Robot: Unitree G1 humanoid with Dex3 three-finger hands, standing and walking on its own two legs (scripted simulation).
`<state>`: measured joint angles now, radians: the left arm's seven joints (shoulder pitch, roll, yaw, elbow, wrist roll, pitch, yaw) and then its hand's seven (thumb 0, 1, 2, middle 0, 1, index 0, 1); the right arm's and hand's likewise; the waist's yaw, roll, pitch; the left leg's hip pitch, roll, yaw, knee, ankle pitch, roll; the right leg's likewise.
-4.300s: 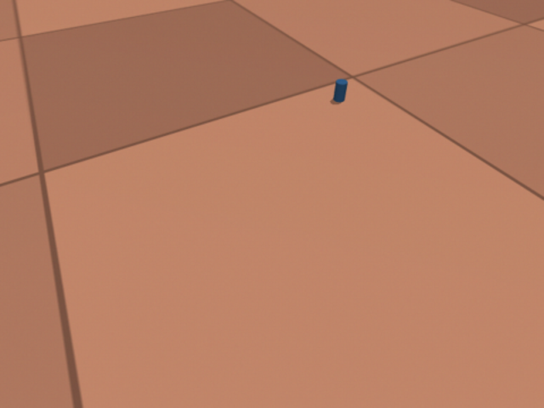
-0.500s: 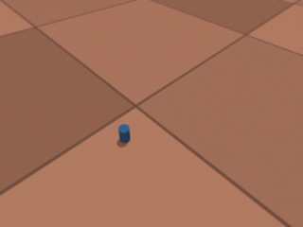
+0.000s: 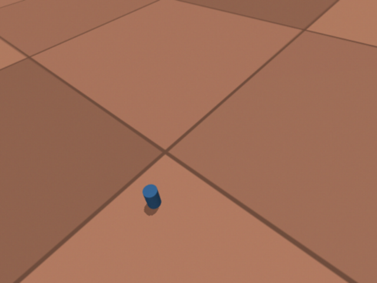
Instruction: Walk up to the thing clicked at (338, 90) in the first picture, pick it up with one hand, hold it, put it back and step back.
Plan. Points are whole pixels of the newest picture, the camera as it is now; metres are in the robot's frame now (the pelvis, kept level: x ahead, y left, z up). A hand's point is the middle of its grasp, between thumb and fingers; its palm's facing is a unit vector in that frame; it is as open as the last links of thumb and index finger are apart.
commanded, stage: walk up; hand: left
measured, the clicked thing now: (152, 196) +0.69 +0.25 -0.69
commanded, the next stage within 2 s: none
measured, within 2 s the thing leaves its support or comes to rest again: neither
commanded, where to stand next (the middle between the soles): +0.36 +0.04 m, yaw -1 degrees
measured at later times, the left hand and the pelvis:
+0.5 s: hand (64, 268) +0.22 +0.33 -0.14, palm faces -0.06 -0.94 -0.35, open 7.4 cm; pelvis +0.17 +0.05 +0.01, yaw +0 degrees
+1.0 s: hand (85, 208) +0.37 +0.32 -0.13, palm faces -0.04 -0.91 -0.42, open 7.4 cm; pelvis +0.29 +0.04 +0.00, yaw +0 degrees
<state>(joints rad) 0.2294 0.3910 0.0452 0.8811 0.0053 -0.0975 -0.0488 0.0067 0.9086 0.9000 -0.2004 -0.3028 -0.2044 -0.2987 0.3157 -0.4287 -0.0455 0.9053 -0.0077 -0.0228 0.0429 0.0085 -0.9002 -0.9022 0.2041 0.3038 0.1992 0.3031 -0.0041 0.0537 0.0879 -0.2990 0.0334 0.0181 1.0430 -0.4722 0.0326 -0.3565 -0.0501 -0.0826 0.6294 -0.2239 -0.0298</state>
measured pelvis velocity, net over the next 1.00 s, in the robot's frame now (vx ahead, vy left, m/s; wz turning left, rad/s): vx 0.29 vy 0.04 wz -0.01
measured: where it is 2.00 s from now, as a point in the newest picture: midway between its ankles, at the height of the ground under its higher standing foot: (192, 266)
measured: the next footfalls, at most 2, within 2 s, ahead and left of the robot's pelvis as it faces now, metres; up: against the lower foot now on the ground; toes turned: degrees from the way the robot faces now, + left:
left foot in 0.32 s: +0.25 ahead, +0.17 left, +0.00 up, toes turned +5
right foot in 0.72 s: +0.38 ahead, -0.09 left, +0.00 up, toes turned -2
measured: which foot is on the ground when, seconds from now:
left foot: up 0.00-0.30, down 0.32-0.72, up 0.74-1.00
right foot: down 0.00-0.34, up 0.36-0.70, down 0.72-1.00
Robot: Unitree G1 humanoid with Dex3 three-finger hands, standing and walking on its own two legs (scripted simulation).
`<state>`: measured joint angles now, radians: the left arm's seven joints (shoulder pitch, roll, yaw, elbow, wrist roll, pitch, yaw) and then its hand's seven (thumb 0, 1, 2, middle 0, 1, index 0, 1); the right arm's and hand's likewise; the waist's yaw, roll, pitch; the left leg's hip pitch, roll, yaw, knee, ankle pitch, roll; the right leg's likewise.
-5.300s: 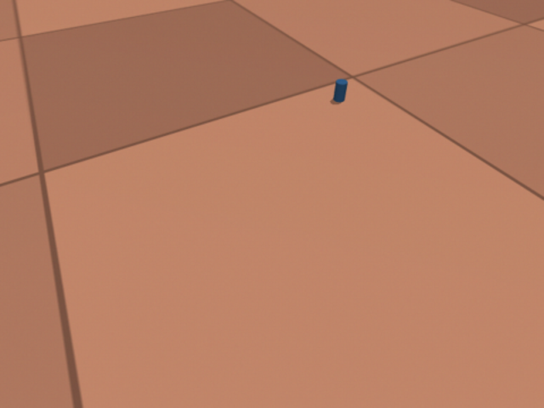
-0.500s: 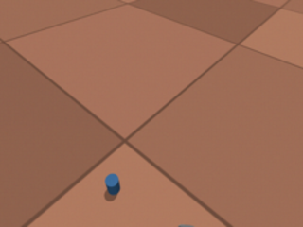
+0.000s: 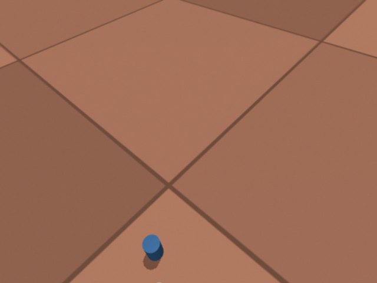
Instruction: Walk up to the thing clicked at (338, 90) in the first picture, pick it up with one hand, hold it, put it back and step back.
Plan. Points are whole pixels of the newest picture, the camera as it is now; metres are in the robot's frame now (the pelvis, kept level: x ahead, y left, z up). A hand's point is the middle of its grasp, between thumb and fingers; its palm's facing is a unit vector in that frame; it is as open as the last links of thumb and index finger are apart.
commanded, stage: walk up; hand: left
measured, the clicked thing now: (153, 248) +0.40 +0.21 -0.69
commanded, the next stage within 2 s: stand in 1.26 s
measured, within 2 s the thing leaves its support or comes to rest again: neither
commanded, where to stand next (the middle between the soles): +0.07 +0.00 m, yaw +0 degrees
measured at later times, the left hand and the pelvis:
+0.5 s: hand out of the picture +0.08 +0.27 -0.14, palm faces +0.00 -0.94 -0.34, open 7.4 cm; pelvis +0.03 +0.01 +0.02, yaw +0 degrees
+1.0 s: hand out of the picture +0.11 +0.26 -0.13, palm faces -0.02 -0.95 -0.33, open 7.4 cm; pelvis +0.03 +0.01 +0.03, yaw +0 degrees
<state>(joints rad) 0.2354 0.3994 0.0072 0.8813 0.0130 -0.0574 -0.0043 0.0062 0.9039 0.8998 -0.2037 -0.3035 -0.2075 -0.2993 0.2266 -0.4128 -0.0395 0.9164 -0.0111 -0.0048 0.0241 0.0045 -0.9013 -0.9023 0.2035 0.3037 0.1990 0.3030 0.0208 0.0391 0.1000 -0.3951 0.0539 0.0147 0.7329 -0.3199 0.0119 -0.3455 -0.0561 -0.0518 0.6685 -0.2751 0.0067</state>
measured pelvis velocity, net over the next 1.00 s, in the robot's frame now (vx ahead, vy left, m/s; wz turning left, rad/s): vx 0.03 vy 0.01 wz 0.00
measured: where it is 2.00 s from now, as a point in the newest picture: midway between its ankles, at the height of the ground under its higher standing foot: outside the picture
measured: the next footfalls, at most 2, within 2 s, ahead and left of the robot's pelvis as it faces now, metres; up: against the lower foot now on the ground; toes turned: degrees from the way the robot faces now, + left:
left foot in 0.02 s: +0.10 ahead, +0.14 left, +0.00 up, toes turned +2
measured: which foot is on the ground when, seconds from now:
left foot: up 0.00-0.00, down 0.02-1.00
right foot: down 0.00-1.00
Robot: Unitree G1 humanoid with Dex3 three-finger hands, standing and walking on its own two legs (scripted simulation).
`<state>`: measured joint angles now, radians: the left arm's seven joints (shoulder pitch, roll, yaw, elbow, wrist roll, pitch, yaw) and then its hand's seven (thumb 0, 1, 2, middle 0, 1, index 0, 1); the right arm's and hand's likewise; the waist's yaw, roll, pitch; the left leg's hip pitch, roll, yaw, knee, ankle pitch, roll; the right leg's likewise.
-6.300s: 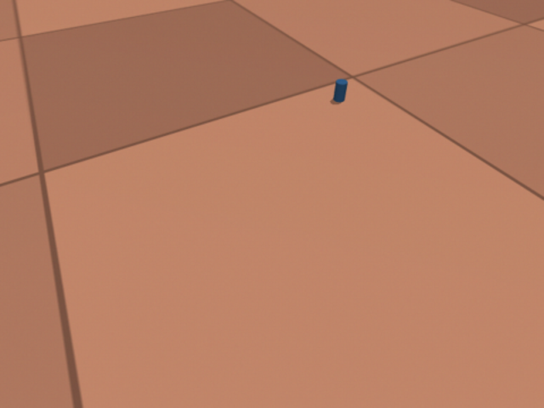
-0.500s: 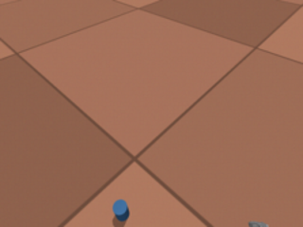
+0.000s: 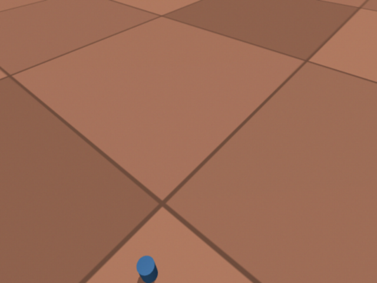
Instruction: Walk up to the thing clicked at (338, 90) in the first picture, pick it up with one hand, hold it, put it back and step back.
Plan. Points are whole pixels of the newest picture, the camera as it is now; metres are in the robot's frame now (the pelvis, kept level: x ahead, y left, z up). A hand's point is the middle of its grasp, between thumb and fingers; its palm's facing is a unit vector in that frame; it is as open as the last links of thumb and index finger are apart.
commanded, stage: walk up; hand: left
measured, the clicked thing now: (147, 269) +0.36 +0.20 -0.71
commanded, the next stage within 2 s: stand in 0.26 s
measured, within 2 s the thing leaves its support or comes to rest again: neither
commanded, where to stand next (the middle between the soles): +0.04 -0.01 m, yaw +0 degrees
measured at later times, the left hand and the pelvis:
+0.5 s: hand out of the picture +0.09 +0.25 -0.16, palm faces -0.01 -0.94 -0.33, open 7.4 cm; pelvis +0.01 +0.00 +0.00, yaw +1 degrees
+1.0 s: hand out of the picture +0.10 +0.25 -0.16, palm faces -0.02 -0.94 -0.34, open 7.4 cm; pelvis +0.03 +0.00 +0.00, yaw +1 degrees
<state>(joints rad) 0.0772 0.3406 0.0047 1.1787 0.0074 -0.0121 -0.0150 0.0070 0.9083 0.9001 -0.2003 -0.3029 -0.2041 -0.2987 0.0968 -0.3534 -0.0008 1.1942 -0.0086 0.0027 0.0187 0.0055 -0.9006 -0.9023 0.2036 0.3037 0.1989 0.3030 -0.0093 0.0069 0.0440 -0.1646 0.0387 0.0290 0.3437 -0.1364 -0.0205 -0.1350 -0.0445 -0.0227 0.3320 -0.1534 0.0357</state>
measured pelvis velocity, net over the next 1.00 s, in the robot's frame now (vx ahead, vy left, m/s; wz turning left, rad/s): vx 0.03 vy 0.00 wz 0.01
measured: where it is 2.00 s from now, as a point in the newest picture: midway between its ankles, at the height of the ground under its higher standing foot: outside the picture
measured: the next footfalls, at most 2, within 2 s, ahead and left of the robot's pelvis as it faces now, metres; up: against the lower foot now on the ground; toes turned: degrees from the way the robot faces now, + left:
none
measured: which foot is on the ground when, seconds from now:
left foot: down 0.00-1.00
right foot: down 0.00-1.00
